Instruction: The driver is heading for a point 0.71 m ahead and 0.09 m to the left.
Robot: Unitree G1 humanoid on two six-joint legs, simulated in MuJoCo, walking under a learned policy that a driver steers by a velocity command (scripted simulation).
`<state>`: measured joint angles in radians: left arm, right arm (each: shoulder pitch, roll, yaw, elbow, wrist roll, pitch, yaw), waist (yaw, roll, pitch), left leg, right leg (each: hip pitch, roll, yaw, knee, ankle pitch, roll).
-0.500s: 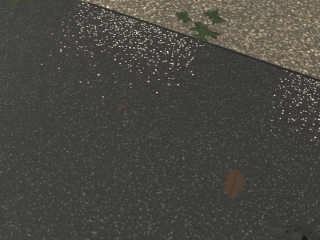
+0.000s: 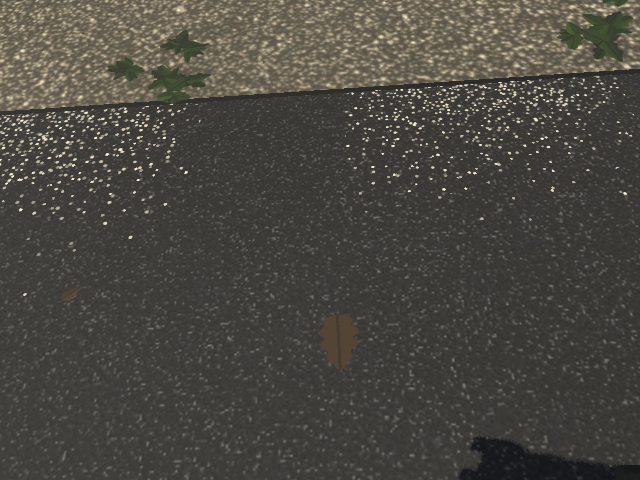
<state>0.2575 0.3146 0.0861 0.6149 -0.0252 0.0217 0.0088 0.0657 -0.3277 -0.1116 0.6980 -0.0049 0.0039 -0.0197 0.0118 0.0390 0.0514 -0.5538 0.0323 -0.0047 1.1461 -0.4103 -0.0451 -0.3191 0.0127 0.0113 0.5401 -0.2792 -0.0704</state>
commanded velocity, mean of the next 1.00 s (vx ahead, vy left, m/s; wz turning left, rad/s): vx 0.74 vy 0.00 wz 0.20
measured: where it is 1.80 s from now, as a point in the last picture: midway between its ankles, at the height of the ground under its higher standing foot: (313, 286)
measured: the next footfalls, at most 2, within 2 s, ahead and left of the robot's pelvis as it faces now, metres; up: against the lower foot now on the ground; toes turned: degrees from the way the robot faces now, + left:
left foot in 0.40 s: +0.28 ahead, +0.10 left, +0.00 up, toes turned -7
right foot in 0.84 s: +0.75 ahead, -0.04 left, +0.00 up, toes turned +14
